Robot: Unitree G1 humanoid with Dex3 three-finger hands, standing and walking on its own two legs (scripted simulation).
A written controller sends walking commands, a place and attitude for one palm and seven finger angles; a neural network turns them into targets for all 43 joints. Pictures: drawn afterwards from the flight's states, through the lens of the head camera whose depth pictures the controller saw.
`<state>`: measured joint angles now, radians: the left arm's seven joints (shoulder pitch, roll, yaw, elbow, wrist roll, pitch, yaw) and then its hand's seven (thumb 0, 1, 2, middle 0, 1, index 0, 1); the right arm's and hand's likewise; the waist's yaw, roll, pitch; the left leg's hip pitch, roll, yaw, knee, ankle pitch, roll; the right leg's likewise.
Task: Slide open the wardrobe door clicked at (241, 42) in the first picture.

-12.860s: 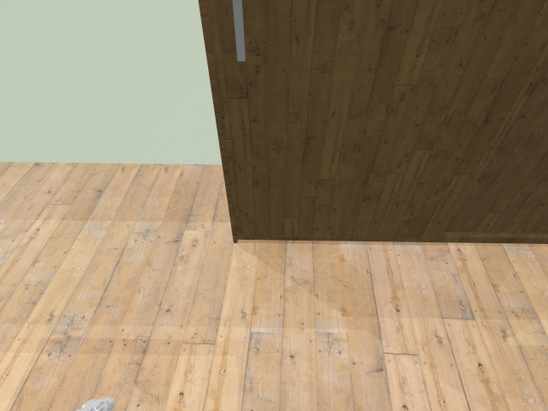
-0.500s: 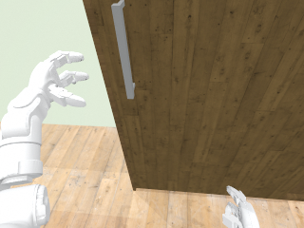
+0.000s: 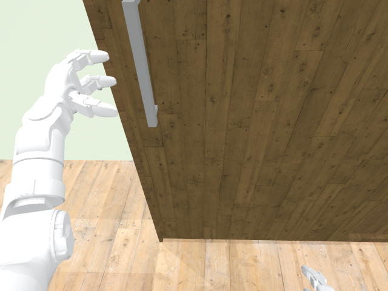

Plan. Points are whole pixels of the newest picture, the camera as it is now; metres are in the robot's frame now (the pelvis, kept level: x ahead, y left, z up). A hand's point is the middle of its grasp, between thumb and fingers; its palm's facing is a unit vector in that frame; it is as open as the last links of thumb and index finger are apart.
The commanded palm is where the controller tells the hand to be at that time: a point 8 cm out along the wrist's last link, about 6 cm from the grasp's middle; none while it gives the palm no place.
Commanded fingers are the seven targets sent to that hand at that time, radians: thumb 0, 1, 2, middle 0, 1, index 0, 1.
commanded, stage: move the hooked fingers beside the handle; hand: left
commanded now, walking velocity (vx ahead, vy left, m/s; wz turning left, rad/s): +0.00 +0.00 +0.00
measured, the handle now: (145, 69) +0.49 +0.13 +0.24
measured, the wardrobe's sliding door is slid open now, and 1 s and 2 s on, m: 0.00 0.00 0.00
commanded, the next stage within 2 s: feel for the door with the fingertips in 0.96 s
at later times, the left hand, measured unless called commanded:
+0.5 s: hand (112, 87) +0.42 +0.18 +0.24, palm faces +0.02 -1.00 -0.01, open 14.0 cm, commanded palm +0.40 +0.23 +0.23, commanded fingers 0.00 -0.50 0.30 -0.30 -1.20 -0.30 -1.20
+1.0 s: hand (116, 86) +0.42 +0.17 +0.24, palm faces +0.05 -1.00 -0.03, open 14.0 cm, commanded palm +0.40 +0.22 +0.23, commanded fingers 0.00 -0.50 0.30 -0.30 -1.20 -0.30 -1.20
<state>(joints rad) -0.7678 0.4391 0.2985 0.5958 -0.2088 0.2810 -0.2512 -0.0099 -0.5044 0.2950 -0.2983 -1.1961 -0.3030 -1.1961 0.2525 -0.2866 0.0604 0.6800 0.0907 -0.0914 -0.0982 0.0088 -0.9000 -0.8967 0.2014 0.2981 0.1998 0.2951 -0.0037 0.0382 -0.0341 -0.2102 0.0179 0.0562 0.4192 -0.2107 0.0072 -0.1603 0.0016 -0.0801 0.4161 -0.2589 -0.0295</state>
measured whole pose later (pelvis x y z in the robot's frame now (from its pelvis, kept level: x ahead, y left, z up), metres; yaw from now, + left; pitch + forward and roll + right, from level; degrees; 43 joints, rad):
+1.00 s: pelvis -0.01 -0.01 +0.00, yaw +0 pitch -1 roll +0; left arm -0.82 0.38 0.25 0.68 -0.17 0.24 -0.15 -0.01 -0.50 0.30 -0.30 -1.20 -0.30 -1.20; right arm 0.26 -0.27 0.06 0.68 0.08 -0.05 -0.10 0.01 -0.90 -0.90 0.20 0.30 0.20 0.30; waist -0.01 0.05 -0.03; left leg -0.20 0.02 0.05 0.40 -0.19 0.00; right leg -0.15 0.01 -0.08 0.40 -0.24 -0.04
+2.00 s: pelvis +0.00 +0.00 +0.00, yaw +0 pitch +1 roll +0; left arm -0.93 0.31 0.21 0.80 -0.15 0.19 -0.08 -0.01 -0.50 0.30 -0.34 -1.23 -0.34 -1.24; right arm 0.30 -0.26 0.04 0.71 0.06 -0.06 -0.09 0.01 -0.90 -0.90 0.20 0.30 0.20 0.30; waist -0.01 0.04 -0.04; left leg -0.23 0.01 0.05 0.42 -0.21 0.01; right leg -0.18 0.00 -0.08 0.41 -0.26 -0.03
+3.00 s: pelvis +0.00 +0.00 +0.00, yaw -1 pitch +0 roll +0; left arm -0.82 0.21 0.19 0.59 -0.16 0.26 0.00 -0.01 -0.50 0.30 -0.30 -1.20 -0.30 -1.20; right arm 0.26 -0.24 0.05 0.69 0.06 -0.02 -0.08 0.01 -0.90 -0.90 0.20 0.30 0.20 0.30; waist -0.01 0.05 -0.05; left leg -0.18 0.02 0.06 0.38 -0.20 0.00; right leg -0.14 0.01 -0.06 0.39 -0.25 -0.03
